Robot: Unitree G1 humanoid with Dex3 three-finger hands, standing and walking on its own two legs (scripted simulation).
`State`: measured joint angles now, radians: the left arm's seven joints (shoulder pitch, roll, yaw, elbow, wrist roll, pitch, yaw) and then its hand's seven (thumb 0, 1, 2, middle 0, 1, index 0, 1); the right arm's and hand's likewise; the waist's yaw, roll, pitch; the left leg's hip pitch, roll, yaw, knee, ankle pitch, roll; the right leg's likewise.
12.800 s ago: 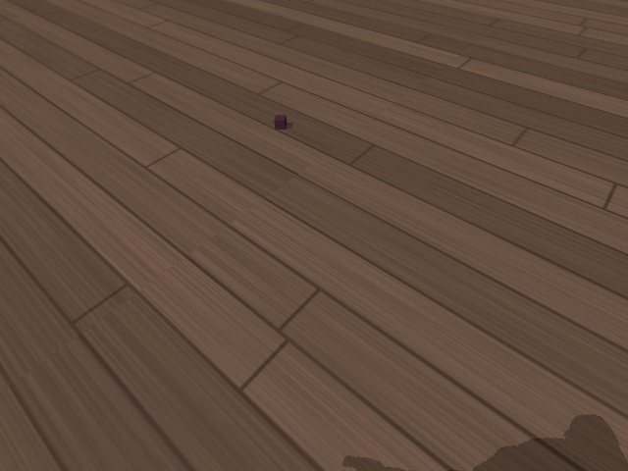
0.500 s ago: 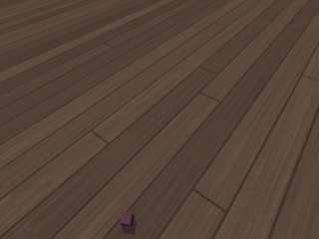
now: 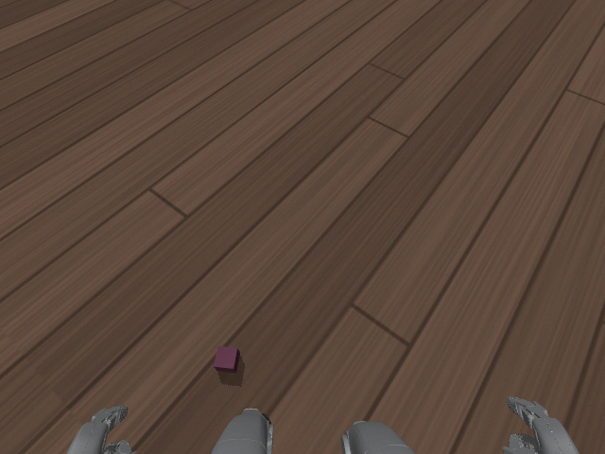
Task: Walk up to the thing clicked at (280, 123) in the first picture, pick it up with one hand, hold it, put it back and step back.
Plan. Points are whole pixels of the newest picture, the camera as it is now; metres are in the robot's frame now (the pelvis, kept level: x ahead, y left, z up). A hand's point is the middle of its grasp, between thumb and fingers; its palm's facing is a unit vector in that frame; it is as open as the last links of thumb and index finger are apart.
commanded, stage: walk up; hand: left
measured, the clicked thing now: (227, 359) +0.39 +0.26 -0.72
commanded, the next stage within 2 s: none
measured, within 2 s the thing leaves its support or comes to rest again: neither
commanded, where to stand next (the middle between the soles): +0.01 +0.00 m, yaw +2 degrees
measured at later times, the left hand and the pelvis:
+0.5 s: hand out of the picture -0.05 +0.31 -0.12, palm faces +0.06 -0.89 -0.44, open 7.4 cm; pelvis -0.03 +0.01 +0.01, yaw +5 degrees
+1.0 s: hand out of the picture +0.04 +0.25 -0.14, palm faces -0.01 -0.91 -0.41, open 7.4 cm; pelvis -0.04 -0.02 -0.01, yaw +1 degrees
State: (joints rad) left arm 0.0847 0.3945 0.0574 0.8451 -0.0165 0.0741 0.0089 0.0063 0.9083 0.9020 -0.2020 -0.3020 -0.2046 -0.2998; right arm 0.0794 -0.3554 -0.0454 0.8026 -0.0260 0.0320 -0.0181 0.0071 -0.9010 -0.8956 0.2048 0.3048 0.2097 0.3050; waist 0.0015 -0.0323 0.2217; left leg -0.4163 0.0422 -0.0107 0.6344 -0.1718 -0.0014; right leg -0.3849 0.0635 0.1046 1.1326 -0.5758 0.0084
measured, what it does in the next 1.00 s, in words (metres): steps on the spot: right foot, then left foot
